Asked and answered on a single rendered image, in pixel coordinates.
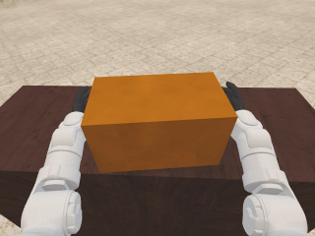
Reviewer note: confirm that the robot right forearm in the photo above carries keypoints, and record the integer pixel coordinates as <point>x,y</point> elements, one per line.
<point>261,171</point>

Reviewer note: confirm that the left robot hand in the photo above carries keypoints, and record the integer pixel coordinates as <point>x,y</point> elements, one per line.
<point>80,102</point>

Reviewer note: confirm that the right robot hand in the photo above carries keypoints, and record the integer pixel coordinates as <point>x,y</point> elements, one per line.
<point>234,96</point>

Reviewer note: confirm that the right robot upper arm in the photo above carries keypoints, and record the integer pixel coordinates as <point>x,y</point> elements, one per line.
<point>273,215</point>

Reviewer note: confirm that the left robot upper arm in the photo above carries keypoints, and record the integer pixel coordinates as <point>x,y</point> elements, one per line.
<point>52,213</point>

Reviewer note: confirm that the pedestal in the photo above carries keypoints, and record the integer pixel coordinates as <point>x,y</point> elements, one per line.
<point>202,200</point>

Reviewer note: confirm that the robot left forearm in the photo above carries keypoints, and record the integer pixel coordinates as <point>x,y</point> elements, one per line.
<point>61,169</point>

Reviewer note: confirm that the carton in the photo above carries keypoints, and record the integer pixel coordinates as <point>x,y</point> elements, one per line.
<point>160,121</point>

